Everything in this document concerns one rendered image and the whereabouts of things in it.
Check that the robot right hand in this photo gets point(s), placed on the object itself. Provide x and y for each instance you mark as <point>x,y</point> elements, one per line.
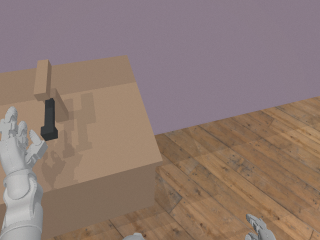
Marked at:
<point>260,228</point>

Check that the robot left hand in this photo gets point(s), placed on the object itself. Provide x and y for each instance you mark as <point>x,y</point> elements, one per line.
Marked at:
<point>14,142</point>

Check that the counter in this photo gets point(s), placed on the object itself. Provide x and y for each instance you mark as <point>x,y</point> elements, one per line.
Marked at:
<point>103,163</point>

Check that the left robot shin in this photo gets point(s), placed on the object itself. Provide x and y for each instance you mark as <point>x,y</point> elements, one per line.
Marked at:
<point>138,234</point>

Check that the robot left forearm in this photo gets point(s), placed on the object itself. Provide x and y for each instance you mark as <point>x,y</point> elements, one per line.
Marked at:
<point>23,218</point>

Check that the tap lever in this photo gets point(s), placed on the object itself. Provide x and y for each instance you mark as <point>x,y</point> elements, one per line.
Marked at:
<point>49,131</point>

